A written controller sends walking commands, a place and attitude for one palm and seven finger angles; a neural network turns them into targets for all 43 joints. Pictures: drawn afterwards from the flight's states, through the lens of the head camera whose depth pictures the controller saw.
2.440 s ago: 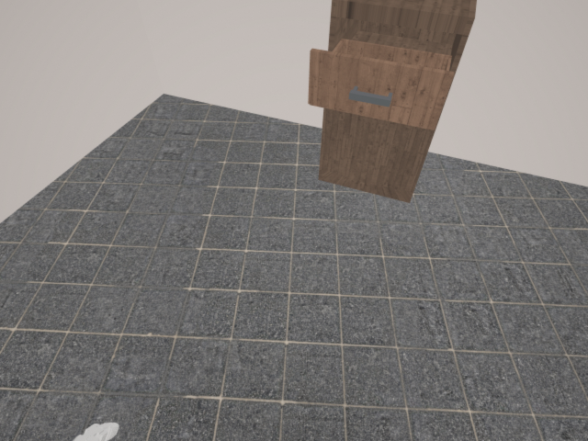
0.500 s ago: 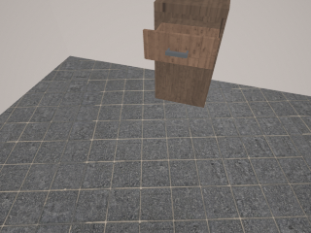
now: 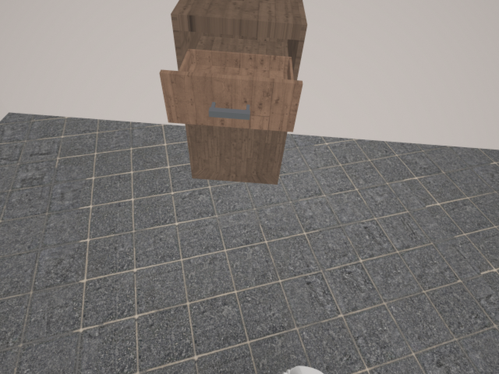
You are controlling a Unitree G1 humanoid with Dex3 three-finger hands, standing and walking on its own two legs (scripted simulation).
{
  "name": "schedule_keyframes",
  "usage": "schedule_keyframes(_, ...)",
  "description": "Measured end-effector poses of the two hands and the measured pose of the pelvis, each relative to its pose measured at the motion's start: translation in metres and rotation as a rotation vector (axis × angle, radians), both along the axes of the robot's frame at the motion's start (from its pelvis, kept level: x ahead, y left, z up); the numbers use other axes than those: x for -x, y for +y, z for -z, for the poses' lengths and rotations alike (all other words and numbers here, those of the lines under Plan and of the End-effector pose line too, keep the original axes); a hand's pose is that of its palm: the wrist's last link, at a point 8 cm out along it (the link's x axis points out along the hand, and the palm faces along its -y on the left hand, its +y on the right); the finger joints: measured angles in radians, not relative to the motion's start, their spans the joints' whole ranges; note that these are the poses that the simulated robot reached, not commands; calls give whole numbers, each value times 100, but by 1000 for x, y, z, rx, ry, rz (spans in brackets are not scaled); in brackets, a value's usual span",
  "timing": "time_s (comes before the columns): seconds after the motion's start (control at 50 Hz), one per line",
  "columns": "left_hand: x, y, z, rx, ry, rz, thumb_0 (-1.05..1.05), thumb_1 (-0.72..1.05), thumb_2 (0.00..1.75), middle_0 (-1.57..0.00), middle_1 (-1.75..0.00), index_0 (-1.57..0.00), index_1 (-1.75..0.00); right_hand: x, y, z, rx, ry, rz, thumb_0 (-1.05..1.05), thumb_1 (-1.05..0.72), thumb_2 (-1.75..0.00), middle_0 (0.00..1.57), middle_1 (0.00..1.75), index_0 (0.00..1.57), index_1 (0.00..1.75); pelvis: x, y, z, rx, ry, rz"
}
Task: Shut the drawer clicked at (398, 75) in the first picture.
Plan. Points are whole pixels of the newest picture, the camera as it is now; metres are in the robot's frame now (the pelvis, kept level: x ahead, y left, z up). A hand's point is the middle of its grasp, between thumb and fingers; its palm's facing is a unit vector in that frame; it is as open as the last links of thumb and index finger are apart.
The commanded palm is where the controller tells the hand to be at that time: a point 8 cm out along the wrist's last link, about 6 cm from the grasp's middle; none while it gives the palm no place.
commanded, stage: walk to a spot facing it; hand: left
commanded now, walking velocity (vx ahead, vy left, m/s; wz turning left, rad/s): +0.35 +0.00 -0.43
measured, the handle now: (230, 109) +0.85 +0.13 -0.08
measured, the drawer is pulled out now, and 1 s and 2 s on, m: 0.30 0.30 0.30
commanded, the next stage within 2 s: turn to face it in 0.38 s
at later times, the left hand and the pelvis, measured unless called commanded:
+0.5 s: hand (188, 306) +0.27 +0.14 -0.16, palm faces -0.16 -0.97 -0.20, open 7.3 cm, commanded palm none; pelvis +0.20 -0.03 +0.00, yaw -10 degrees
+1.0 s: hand (185, 254) +0.39 +0.18 -0.17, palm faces -0.05 -0.98 -0.18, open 7.3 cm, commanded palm none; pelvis +0.32 +0.01 +0.01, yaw -5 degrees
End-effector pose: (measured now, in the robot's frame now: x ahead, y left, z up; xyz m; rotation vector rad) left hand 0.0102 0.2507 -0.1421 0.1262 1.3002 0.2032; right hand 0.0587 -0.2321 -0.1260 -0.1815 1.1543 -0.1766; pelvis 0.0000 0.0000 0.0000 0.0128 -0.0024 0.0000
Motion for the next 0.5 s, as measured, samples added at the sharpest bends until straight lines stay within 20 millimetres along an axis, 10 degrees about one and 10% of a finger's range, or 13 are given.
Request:
schedule_keyframes(0.26,-256,-49,-20,-33,-258,288,1,91,90,-20,-30,-20,-30,39,-28,31,-70,323,213,0,-92,-90,20,30,20,30,-109,-28,15,-3,1,111)
schedule_keyframes(0.5,-265,-57,-8,12,-23,250,1,93,90,-21,-30,-20,-30,-142,-40,4,-43,78,202,1,-91,-90,19,30,20,30,-202,-32,-4,39,15,175)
